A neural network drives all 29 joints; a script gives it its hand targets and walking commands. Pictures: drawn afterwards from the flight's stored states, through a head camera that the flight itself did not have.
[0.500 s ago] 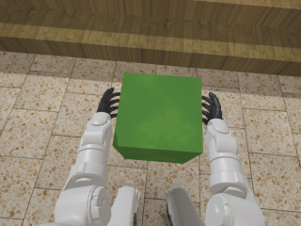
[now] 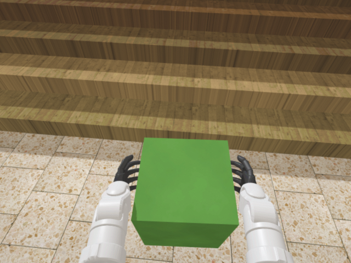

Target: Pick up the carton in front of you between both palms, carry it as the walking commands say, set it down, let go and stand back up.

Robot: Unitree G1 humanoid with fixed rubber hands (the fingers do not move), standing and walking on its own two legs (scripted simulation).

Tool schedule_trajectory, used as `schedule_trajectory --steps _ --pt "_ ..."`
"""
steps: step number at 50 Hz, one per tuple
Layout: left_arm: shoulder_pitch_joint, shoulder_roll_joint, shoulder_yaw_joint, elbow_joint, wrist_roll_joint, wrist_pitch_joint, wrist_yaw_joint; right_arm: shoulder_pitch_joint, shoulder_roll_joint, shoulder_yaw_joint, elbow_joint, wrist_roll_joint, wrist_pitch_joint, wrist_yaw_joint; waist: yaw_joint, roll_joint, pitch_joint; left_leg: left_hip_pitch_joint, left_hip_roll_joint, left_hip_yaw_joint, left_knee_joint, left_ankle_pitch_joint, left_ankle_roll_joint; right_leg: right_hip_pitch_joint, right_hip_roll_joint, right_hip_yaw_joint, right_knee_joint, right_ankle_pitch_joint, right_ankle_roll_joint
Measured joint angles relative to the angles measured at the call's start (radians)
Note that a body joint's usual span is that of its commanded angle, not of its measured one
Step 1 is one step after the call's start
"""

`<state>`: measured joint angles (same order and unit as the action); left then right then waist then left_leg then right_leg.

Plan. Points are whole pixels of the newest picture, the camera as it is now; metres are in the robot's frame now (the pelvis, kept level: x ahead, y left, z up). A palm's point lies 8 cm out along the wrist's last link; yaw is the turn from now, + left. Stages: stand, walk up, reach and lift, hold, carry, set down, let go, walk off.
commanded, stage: reach and lift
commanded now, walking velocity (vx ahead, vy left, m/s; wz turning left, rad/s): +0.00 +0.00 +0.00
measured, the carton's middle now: (183, 196) +0.31 +0.00 -0.07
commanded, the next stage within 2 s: hold in 1.06 s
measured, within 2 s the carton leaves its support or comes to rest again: neither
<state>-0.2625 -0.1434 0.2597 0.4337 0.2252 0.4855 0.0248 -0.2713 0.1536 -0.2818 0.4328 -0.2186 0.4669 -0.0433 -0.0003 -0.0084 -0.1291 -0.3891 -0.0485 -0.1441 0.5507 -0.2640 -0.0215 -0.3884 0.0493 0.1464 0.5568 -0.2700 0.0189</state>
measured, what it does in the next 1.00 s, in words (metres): stands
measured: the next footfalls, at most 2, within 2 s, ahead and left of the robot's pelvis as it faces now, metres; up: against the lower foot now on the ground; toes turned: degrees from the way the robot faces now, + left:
none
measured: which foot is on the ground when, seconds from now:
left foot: down 0.00-1.00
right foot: down 0.00-1.00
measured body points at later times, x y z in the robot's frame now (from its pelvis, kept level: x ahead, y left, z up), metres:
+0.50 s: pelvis -0.02 +0.00 +0.01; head -0.04 +0.00 +0.46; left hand +0.30 +0.15 +0.03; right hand +0.30 -0.15 +0.03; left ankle +0.01 +0.13 -0.73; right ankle +0.01 -0.13 -0.73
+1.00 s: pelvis +0.00 +0.00 +0.01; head -0.03 +0.00 +0.46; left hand +0.30 +0.15 +0.04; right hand +0.30 -0.15 +0.04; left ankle +0.01 +0.13 -0.73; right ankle +0.01 -0.13 -0.73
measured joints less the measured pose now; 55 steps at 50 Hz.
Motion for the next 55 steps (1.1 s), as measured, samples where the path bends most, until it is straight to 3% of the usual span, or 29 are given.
schedule_trajectory --steps 5,11,25,55 --pt "0.027 -0.002 -0.023 -0.050 0.017 0.077 -0.001 0.014 -0.003 0.020 -0.032 -0.019 0.073 0.013 0.001 0.003 0.024 0.138 0.009 0.000 -0.084 0.029 0.001 0.137 -0.003 0.002 -0.085 0.031 -0.004" --pt "-0.014 -0.011 0.010 -0.026 0.062 0.131 -0.022 -0.026 0.007 -0.012 -0.009 -0.070 0.125 0.032 0.004 0.005 0.067 0.199 0.011 0.001 -0.097 0.038 0.001 0.199 -0.004 0.001 -0.098 0.040 -0.005" --pt "-0.060 -0.020 0.038 -0.050 0.077 0.143 -0.036 -0.069 0.019 -0.041 -0.039 -0.088 0.138 0.042 0.002 0.004 0.123 0.209 0.009 0.003 -0.095 0.048 0.001 0.209 -0.007 -0.003 -0.097 0.049 -0.002" --pt "0.021 -0.004 -0.051 -0.166 0.045 0.227 -0.024 0.010 -0.002 0.049 -0.151 -0.058 0.224 0.039 0.002 0.006 0.118 0.311 0.017 0.007 -0.189 0.065 0.006 0.311 -0.015 -0.007 -0.190 0.067 -0.006"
